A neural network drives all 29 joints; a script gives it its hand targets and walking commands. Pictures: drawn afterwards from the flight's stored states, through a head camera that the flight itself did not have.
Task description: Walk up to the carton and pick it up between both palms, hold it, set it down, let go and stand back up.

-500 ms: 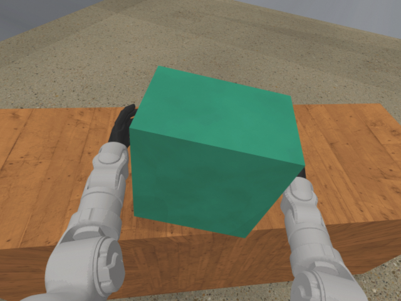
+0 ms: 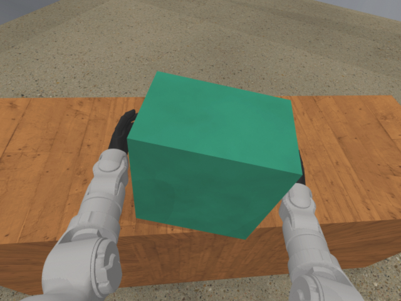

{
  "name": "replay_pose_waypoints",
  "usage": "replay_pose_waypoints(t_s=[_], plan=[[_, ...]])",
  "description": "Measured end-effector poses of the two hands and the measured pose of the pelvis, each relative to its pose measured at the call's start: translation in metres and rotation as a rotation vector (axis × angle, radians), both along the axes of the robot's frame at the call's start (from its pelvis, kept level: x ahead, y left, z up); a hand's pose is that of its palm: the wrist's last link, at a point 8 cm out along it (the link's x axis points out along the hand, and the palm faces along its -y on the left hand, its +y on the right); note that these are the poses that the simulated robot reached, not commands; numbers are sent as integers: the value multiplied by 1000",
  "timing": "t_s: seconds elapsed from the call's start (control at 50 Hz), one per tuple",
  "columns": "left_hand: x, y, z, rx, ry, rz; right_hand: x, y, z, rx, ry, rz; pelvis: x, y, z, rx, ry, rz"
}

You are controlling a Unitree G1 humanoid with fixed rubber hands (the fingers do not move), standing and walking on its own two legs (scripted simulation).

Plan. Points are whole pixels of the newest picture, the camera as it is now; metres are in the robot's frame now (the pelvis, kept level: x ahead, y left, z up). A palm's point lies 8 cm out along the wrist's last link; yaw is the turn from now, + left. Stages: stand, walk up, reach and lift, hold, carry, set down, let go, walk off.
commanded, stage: set down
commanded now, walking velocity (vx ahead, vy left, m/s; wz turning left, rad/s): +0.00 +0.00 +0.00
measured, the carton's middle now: (206, 164) +0.41 +0.02 +0.02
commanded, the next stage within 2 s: none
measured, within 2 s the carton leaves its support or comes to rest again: rests again in 0.96 s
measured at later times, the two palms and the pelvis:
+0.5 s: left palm (117, 153) +0.40 +0.20 +0.05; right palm (290, 180) +0.38 -0.16 +0.04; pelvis -0.01 +0.00 +0.00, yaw +0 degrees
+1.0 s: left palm (113, 144) +0.42 +0.22 +0.05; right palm (294, 164) +0.41 -0.17 +0.05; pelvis -0.02 +0.02 -0.02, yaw -2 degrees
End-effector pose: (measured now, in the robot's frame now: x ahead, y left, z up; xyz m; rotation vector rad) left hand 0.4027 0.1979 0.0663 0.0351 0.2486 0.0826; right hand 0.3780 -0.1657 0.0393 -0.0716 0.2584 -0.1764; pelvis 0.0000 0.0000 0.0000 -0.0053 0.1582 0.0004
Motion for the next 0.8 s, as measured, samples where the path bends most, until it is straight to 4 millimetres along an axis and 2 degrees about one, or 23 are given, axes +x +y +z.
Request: replay_pose_waypoints(t_s=[0.58,0.8], plan=[[-6,9,-16,-9,-11,4,-1,7,-2,-4,-21,2,-5,2,-1,0,23,-5],[5,14,-16,37,20,-4,6,9,0,26,2,-1,-6,9,-3,-5,35,-12]])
